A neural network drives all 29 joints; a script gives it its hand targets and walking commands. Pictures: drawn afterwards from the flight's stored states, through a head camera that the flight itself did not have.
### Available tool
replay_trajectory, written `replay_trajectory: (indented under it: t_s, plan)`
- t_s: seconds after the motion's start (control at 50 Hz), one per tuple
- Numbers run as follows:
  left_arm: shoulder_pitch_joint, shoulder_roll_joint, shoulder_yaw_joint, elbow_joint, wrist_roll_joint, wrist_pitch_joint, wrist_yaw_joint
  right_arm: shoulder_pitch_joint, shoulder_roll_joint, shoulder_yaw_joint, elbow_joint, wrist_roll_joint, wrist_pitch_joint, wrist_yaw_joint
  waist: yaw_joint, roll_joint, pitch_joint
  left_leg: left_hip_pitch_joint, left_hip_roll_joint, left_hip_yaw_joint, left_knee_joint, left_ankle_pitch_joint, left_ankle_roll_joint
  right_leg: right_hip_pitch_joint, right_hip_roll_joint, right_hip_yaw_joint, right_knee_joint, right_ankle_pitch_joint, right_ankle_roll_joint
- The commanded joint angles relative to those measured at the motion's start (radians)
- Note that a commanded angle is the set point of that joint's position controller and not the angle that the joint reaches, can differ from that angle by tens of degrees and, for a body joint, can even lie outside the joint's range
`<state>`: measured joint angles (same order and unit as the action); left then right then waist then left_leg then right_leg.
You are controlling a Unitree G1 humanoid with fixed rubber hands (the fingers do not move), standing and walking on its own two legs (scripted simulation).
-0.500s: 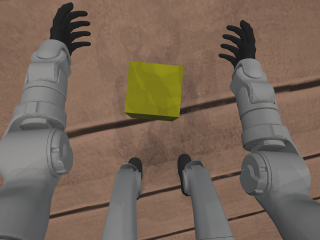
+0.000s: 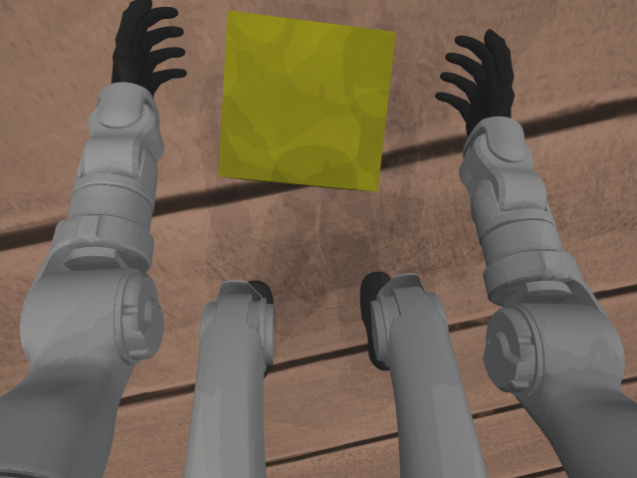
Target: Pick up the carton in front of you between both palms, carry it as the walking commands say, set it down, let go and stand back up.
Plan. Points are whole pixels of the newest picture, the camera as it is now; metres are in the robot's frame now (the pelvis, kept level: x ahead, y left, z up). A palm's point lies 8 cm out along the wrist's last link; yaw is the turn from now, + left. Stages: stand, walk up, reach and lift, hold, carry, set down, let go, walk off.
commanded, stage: reach and lift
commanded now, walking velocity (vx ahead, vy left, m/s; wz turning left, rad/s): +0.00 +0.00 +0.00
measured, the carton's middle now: (303, 121) +0.51 +0.03 -0.38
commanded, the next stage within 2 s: none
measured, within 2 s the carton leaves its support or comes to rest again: leaves its support in 1.22 s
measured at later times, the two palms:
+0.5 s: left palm (181, 106) +0.51 +0.21 -0.32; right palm (431, 123) +0.50 -0.15 -0.31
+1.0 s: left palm (199, 94) +0.53 +0.18 -0.31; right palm (414, 116) +0.51 -0.13 -0.31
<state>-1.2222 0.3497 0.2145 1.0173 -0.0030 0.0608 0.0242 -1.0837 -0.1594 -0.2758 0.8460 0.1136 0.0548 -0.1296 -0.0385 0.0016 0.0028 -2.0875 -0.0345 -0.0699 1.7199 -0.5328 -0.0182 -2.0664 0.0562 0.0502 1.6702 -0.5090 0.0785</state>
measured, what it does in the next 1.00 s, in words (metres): lowers itself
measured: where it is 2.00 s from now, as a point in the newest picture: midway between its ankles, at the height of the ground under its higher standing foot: (320, 342)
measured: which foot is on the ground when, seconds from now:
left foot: down 0.00-1.00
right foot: down 0.00-1.00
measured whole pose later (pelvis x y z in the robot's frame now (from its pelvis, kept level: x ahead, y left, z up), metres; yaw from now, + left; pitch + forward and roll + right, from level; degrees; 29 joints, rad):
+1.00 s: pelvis -0.03 +0.00 -0.13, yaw +0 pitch +38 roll -4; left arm -1.59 0.41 -0.03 1.27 -0.19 0.05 0.06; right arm -1.47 -0.20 -0.19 1.12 0.19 0.03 -0.18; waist -0.03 -0.02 0.37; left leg -2.28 -0.03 -0.06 2.20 -0.58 -0.01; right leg -2.25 0.06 0.04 2.14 -0.56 0.10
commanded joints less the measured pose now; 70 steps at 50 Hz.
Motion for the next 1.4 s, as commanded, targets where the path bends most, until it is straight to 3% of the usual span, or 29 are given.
replay_trajectory:
  t_s: [0.0, 0.08, 0.12, 0.2, 0.22, 0.28, 0.38, 0.46, 0.5, 0.52, 0.54, 0.56, 0.86, 0.88, 0.92, 0.94, 0.98, 1.0, 1.08, 1.1, 1.12, 1.14, 1.18, 1.2, 1.22, 1.24, 1.28, 1.36, 1.38]
  plan:
    - [-0.373, 0.199, -0.098, -0.167, -0.117, -0.014, -0.006, -0.356, -0.200, 0.024, -0.213, 0.022, -0.008, -0.045, -0.014, 0.065, -1.226, 0.551, -0.018, 0.095, 0.038, 0.473, -0.028, 0.667, 0.018, -0.094, 0.083, 0.533, -0.013]
    - [-0.438, 0.231, -0.188, -0.108, -0.196, 0.043, 0.002, -0.369, -0.200, 0.069, -0.108, 0.121, 0.058, -0.068, -0.037, 0.074, -1.256, 0.783, -0.002, 0.124, 0.111, 0.348, -0.012, 0.506, 0.010, -0.152, 0.124, 0.258, 0.007]
    - [-0.414, 0.235, -0.150, -0.012, -0.210, 0.056, 0.002, -0.350, -0.152, 0.083, -0.003, 0.093, 0.070, -0.060, 0.007, 0.098, -1.053, 0.597, 0.003, 0.110, 0.098, 0.250, -0.011, 0.466, 0.012, -0.163, 0.159, 0.206, -0.002]
    - [-0.501, 0.222, -0.140, 0.107, -0.170, 0.023, -0.022, -0.491, -0.154, 0.047, 0.081, 0.051, 0.027, -0.026, -0.047, 0.029, -0.828, 0.276, 0.020, 0.102, 0.152, 0.068, -0.020, 0.395, -0.011, -0.129, 0.203, 0.099, 0.005]
    - [-0.506, 0.270, -0.126, 0.084, -0.117, 0.017, -0.016, -0.486, -0.191, 0.051, 0.104, 0.077, 0.024, -0.025, 0.015, 0.099, -0.838, 0.368, 0.029, 0.108, 0.181, 0.078, -0.018, 0.356, -0.014, -0.111, 0.230, 0.100, -0.011]
    - [-0.596, 0.260, -0.177, 0.102, -0.150, 0.003, -0.001, -0.576, -0.230, 0.013, 0.170, 0.045, 0.007, -0.025, -0.053, 0.101, -0.871, 0.342, 0.034, 0.084, 0.230, 0.143, -0.027, 0.396, -0.005, -0.118, 0.272, 0.176, -0.008]
    - [-0.643, 0.279, -0.145, 0.078, -0.187, -0.038, 0.022, -0.581, -0.198, 0.098, 0.159, 0.110, -0.021, -0.015, 0.011, 0.006, -0.914, 0.459, 0.023, 0.084, 0.283, 0.233, -0.004, 0.356, -0.026, -0.160, 0.352, 0.206, 0.017]
    - [-0.618, 0.253, -0.236, 0.057, -0.221, -0.048, 0.025, -0.583, -0.237, 0.069, 0.128, 0.098, -0.050, -0.041, -0.040, 0.097, -0.990, 0.477, 0.037, 0.064, 0.318, 0.381, -0.029, 0.436, -0.002, -0.149, 0.407, 0.393, 0.007]
    - [-0.626, 0.212, -0.225, 0.061, -0.206, -0.041, 0.025, -0.559, -0.168, 0.120, 0.089, 0.117, -0.033, -0.026, 0.042, 0.109, -0.932, 0.494, 0.015, 0.088, 0.334, 0.415, -0.011, 0.352, 0.012, -0.136, 0.392, 0.363, -0.002]
    - [-0.574, 0.266, -0.227, 0.128, -0.203, -0.039, 0.027, -0.532, -0.197, 0.126, 0.150, 0.122, -0.042, -0.034, -0.004, 0.060, -0.927, 0.523, 0.016, 0.076, 0.345, 0.431, -0.013, 0.372, 0.024, -0.143, 0.377, 0.367, 0.006]
    - [-0.564, 0.259, -0.213, 0.125, -0.205, -0.044, 0.026, -0.560, -0.200, 0.146, 0.096, 0.159, -0.044, -0.030, 0.068, 0.101, -0.915, 0.513, 0.018, 0.085, 0.346, 0.404, -0.007, 0.375, 0.016, -0.127, 0.405, 0.363, 0.008]
    - [-0.565, 0.213, -0.249, 0.102, -0.230, -0.044, 0.025, -0.506, -0.207, 0.099, 0.171, 0.125, -0.040, -0.032, -0.038, 0.098, -0.925, 0.496, 0.019, 0.064, 0.351, 0.412, -0.019, 0.373, 0.022, -0.137, 0.388, 0.360, 0.001]
    - [-0.693, 0.101, -0.239, 0.135, -0.202, -0.032, 0.027, -0.614, -0.119, 0.094, 0.215, 0.055, -0.050, -0.032, 0.002, 0.048, -0.777, 0.382, 0.002, 0.063, 0.306, 0.278, -0.014, 0.332, 0.020, -0.142, 0.355, 0.271, 0.006]
    - [-0.648, -0.011, -0.236, 0.107, -0.214, -0.031, 0.015, -0.597, -0.026, 0.100, 0.142, 0.059, -0.058, -0.021, -0.048, 0.063, -0.838, 0.404, -0.032, 0.081, 0.282, 0.307, -0.014, 0.345, 0.016, -0.167, 0.349, 0.290, -0.009]
    - [-0.739, -0.096, -0.291, 0.089, -0.195, -0.023, 0.001, -0.639, 0.060, 0.142, 0.188, 0.082, -0.041, -0.006, 0.006, 0.144, -0.849, 0.459, -0.014, 0.074, 0.304, 0.317, -0.027, 0.366, 0.027, -0.152, 0.378, 0.316, -0.003]
    - [-0.759, -0.122, -0.279, 0.115, -0.188, -0.027, -0.015, -0.662, 0.226, 0.181, 0.152, 0.079, -0.040, 0.014, -0.003, 0.068, -0.815, 0.414, -0.022, 0.078, 0.313, 0.317, -0.011, 0.335, 0.041, -0.140, 0.369, 0.301, -0.009]
    - [-0.820, -0.633, -0.361, 0.079, -0.170, 0.008, -0.114, -0.838, 0.532, 0.213, 0.085, 0.038, -0.019, 0.101, -0.034, 0.084, -0.748, 0.414, -0.038, 0.055, 0.301, 0.311, 0.002, 0.307, 0.075, -0.156, 0.380, 0.301, -0.026]
    - [-0.787, -0.650, -0.343, 0.168, -0.097, 0.039, -0.149, -0.867, 0.654, 0.206, 0.108, 0.018, 0.016, 0.147, 0.037, 0.066, -0.715, 0.424, -0.043, 0.085, 0.296, 0.254, 0.004, 0.357, 0.078, -0.147, 0.380, 0.252, -0.015]
    - [-0.761, -0.900, -0.284, 0.084, -0.096, 0.069, -0.229, -0.952, 0.845, 0.205, 0.023, -0.020, 0.059, 0.223, 0.039, -0.009, -0.721, 0.278, -0.077, 0.101, 0.311, 0.241, 0.040, 0.331, 0.094, -0.175, 0.403, 0.244, -0.014]
    - [-0.806, -0.923, -0.276, 0.034, -0.127, 0.072, -0.236, -0.929, 0.815, 0.201, 0.013, -0.023, 0.070, 0.224, -0.032, 0.012, -0.748, 0.297, -0.063, 0.089, 0.325, 0.270, 0.029, 0.317, 0.102, -0.170, 0.385, 0.261, -0.027]
    - [-0.765, -0.927, -0.268, 0.009, -0.083, 0.080, -0.239, -0.962, 0.839, 0.251, -0.039, 0.031, 0.069, 0.228, 0.101, 0.073, -0.775, 0.319, -0.067, 0.141, 0.342, 0.307, 0.021, 0.333, 0.099, -0.143, 0.398, 0.291, -0.030]
    - [-0.762, -0.974, -0.296, -0.038, -0.135, 0.078, -0.243, -0.966, 0.888, 0.250, -0.053, 0.007, 0.086, 0.231, 0.011, 0.003, -0.829, 0.353, -0.074, 0.102, 0.313, 0.328, 0.040, 0.350, 0.101, -0.186, 0.412, 0.320, -0.015]
    - [-0.797, -0.986, -0.319, -0.078, -0.131, 0.090, -0.240, -0.992, 0.931, 0.292, -0.123, 0.065, 0.096, 0.236, 0.087, 0.070, -0.952, 0.427, -0.072, 0.142, 0.342, 0.421, 0.009, 0.414, 0.106, -0.131, 0.398, 0.394, -0.033]
    - [-0.809, -1.010, -0.366, -0.167, -0.143, 0.089, -0.237, -0.934, 1.009, 0.293, -0.091, 0.057, 0.115, 0.243, 0.063, -0.008, -1.019, 0.482, -0.074, 0.122, 0.327, 0.437, 0.025, 0.435, 0.110, -0.166, 0.395, 0.409, -0.017]
    - [-0.852, -1.079, -0.379, -0.205, -0.176, 0.102, -0.236, -0.902, 1.002, 0.255, -0.122, 0.059, 0.125, 0.239, 0.015, 0.080, -1.079, 0.509, -0.076, 0.130, 0.306, 0.434, 0.018, 0.445, 0.108, -0.169, 0.380, 0.415, -0.033]
    - [-0.859, -1.003, -0.387, -0.295, -0.173, 0.097, -0.225, -0.926, 1.035, 0.340, -0.110, 0.090, 0.136, 0.233, 0.090, 0.004, -1.173, 0.569, -0.078, 0.128, 0.307, 0.473, 0.020, 0.446, 0.114, -0.176, 0.397, 0.419, -0.019]
    - [-0.894, -1.076, -0.453, -0.434, -0.193, 0.116, -0.215, -0.885, 1.050, 0.359, -0.173, 0.102, 0.145, 0.226, 0.037, 0.061, -1.406, 0.711, -0.086, 0.140, 0.298, 0.561, 0.000, 0.556, 0.115, -0.185, 0.370, 0.502, -0.023]
    - [-0.860, -1.155, -0.502, -0.634, -0.198, 0.158, -0.190, -0.885, 1.118, 0.436, -0.386, 0.109, 0.178, 0.221, 0.087, 0.096, -1.659, 0.879, -0.106, 0.147, 0.264, 0.640, 0.000, 0.501, 0.135, -0.169, 0.310, 0.501, -0.027]
    - [-0.734, -1.209, -0.514, -0.518, -0.187, 0.205, -0.179, -0.930, 1.041, 0.427, -0.399, 0.093, 0.197, 0.216, 0.027, 0.183, -1.678, 1.004, -0.107, 0.141, 0.260, 0.679, -0.016, 0.459, 0.129, -0.207, 0.326, 0.455, -0.016]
